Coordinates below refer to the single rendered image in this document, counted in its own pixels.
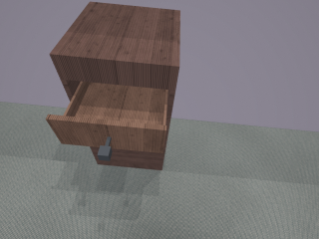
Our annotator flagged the drawer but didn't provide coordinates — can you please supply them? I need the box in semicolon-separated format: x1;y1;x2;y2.
45;81;168;153

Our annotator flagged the cabinet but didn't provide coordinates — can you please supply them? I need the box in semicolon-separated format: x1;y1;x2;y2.
49;1;180;170

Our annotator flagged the handle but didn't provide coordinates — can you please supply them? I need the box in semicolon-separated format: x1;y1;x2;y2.
97;136;113;161

